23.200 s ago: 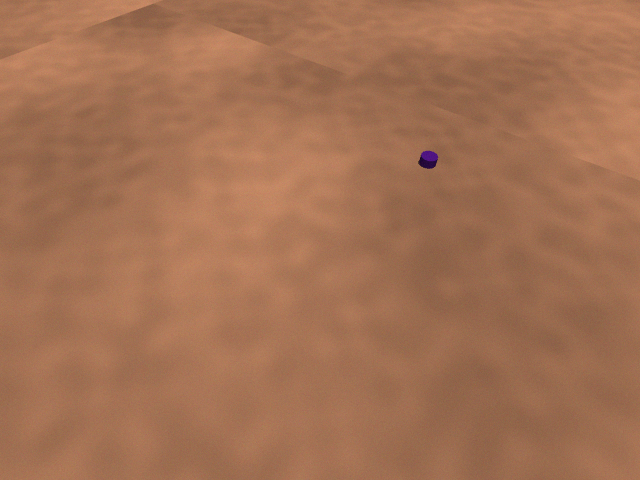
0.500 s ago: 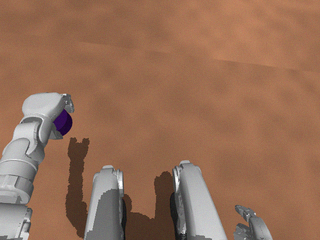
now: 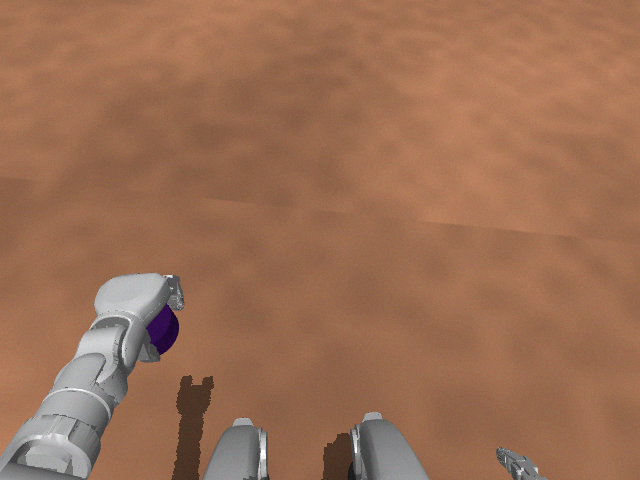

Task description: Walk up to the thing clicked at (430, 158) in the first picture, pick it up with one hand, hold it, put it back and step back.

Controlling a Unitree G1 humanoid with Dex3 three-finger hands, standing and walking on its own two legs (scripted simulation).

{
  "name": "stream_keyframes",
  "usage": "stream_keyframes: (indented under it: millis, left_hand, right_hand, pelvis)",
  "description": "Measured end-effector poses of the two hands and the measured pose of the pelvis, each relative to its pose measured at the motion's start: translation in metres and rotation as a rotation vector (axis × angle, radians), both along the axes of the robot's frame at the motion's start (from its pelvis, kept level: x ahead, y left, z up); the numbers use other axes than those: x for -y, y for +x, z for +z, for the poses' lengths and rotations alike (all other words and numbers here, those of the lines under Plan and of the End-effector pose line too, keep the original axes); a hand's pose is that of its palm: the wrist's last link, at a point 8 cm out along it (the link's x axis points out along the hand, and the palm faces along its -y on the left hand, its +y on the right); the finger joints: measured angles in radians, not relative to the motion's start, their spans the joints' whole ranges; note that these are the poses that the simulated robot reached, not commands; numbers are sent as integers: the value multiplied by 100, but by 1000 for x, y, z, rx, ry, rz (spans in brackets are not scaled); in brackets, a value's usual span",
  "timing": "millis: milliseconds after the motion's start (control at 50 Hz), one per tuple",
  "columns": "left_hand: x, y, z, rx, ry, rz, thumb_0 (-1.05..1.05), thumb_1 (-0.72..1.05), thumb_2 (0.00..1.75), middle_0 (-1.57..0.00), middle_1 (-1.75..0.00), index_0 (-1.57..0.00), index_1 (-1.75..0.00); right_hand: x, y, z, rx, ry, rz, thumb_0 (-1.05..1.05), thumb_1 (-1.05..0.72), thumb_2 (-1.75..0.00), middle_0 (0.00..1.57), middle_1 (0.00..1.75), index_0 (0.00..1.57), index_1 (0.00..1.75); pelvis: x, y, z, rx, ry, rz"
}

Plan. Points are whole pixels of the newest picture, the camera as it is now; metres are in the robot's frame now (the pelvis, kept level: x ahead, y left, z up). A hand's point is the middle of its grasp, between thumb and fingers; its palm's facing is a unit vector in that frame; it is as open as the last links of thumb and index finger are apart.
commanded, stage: lift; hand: left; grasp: from above
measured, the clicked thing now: (146, 326) +0.36 +0.24 -0.11
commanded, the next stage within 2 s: hold in 0.34 s
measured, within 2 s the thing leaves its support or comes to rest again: neither
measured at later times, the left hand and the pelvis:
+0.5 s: hand (133, 296) +0.35 +0.22 +0.00, palm faces -0.45 -0.08 -0.89, open 9.3 cm; pelvis +0.04 +0.00 +0.07, yaw +0 degrees
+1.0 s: hand (123, 278) +0.36 +0.22 +0.03, palm faces -0.45 -0.05 -0.89, open 9.3 cm; pelvis +0.05 +0.00 +0.09, yaw -1 degrees
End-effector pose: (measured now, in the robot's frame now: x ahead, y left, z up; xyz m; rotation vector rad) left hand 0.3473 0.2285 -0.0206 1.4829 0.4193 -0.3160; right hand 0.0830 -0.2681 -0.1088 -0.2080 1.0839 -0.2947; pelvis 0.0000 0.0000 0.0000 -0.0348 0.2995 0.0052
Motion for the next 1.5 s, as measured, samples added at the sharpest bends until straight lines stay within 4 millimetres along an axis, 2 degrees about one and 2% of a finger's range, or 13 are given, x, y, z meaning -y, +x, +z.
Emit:
stream_keyframes:
  millis: [240, 500, 720, 940, 1500]
  left_hand:
    - [6, 12, 46, 13, 3, 35, -2, 3, 48, -47, -77, -72, -77]
    - [5, 13, 74, -2, -3, 21, -2, 3, 48, -48, -77, -73, -76]
    - [3, 20, 96, 12, 13, 15, -2, 3, 48, -48, -76, -74, -75]
    - [6, 19, 108, 3, 10, -12, -2, 2, 48, -49, -75, -75, -74]
    - [16, -7, 133, 10, 5, -28, -2, 1, 49, -51, -73, -77, -72]
  right_hand:
    - [-3, 9, 39, -1, 23, -10, 1, -91, -90, 20, 30, 20, 30]
    - [-9, 33, 66, 32, 38, 0, 1, -91, -89, 20, 30, 20, 30]
    - [-10, 57, 78, 64, 50, 12, 1, -91, -89, 20, 30, 20, 30]
    - [-9, 71, 88, 90, 58, 17, 1, -91, -89, 20, 30, 20, 30]
    - [-9, 79, 99, 149, 81, 43, 1, -91, -90, 20, 30, 20, 30]
  pelvis:
    - [0, 19, 44, 73, 12, -6]
    - [-4, 37, 70, 126, 20, -10]
    - [-6, 47, 82, 158, 23, -12]
    - [-5, 53, 88, 185, 26, -17]
    - [1, 39, 97, 249, 37, -22]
